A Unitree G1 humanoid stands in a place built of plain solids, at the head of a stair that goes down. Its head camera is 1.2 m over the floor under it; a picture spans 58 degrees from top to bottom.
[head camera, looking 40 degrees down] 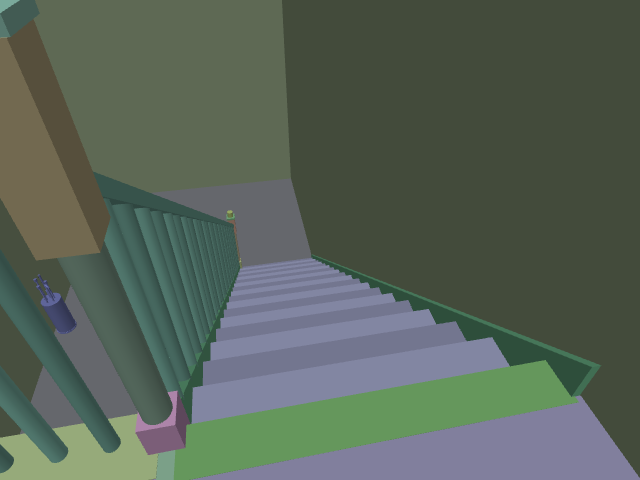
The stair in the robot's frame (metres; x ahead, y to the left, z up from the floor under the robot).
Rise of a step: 0.20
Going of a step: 0.25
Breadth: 1.16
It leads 11 degrees to the left of straight ahead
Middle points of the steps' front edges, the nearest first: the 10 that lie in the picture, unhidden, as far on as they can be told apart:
0.72 -0.18 0.00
0.96 -0.11 -0.20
1.20 -0.07 -0.40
1.45 -0.02 -0.59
1.69 0.03 -0.79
1.93 0.08 -0.99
2.17 0.12 -1.18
2.42 0.17 -1.38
2.66 0.22 -1.58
2.91 0.27 -1.77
